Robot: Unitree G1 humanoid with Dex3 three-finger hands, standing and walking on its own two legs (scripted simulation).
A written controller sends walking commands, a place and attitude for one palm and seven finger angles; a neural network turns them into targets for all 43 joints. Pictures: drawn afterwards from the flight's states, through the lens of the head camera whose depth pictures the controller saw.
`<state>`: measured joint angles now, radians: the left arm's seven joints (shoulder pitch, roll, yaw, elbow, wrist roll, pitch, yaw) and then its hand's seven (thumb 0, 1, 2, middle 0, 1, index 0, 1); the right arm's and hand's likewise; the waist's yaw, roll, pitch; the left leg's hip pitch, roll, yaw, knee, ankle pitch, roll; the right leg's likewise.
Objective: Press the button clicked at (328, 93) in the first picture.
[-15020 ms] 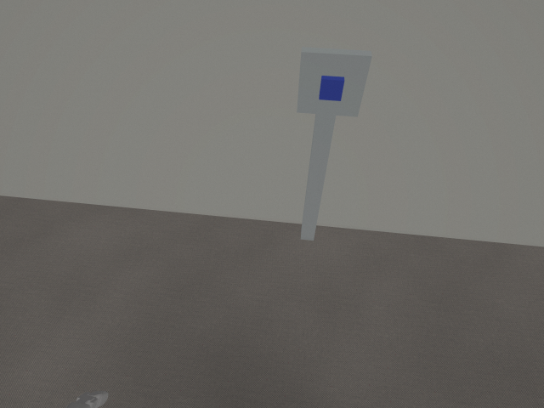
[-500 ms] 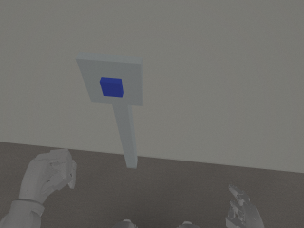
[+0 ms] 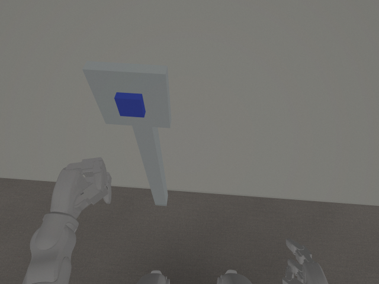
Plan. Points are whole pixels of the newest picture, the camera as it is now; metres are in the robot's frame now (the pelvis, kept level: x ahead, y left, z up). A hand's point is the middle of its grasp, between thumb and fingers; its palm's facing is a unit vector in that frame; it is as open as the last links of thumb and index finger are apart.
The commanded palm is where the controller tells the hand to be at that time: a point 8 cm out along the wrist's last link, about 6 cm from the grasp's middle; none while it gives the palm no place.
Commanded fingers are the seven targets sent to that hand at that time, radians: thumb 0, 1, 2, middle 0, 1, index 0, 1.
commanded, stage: aim a knuckle at the button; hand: left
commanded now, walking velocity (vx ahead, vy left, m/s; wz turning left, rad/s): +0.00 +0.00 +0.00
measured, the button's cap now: (131, 104) +0.51 +0.16 +0.07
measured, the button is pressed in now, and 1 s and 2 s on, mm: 0 0 0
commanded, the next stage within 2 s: press the button with the knuckle in 1.42 s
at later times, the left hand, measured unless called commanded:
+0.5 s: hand (127, 152) +0.38 +0.16 +0.04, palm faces -0.07 -1.00 -0.02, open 3.1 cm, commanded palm +0.36 +0.20 +0.05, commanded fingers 0.00 0.90 0.90 -1.30 -1.50 -1.30 -1.50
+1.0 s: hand (138, 143) +0.41 +0.14 +0.04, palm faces -0.05 -1.00 -0.03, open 3.1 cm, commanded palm +0.38 +0.19 +0.04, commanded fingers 0.00 0.90 0.90 -1.30 -1.50 -1.30 -1.50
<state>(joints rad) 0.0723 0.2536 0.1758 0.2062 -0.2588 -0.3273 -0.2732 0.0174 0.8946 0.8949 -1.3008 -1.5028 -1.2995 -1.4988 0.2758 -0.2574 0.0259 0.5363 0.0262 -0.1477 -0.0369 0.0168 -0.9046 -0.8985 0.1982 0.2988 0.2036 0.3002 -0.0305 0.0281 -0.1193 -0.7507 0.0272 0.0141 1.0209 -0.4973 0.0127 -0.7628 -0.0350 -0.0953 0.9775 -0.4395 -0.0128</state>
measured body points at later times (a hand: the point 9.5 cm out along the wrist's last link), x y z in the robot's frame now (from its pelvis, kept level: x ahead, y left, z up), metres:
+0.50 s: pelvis +0.00 +0.00 -0.01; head +0.09 +0.01 +0.43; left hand +0.38 +0.21 +0.04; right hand +0.11 -0.25 -0.11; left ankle +0.00 +0.11 -0.68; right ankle +0.02 -0.11 -0.68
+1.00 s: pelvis +0.00 +0.01 -0.01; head +0.09 +0.00 +0.43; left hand +0.41 +0.19 +0.04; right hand +0.06 -0.25 -0.13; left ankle +0.00 +0.11 -0.68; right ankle +0.02 -0.11 -0.68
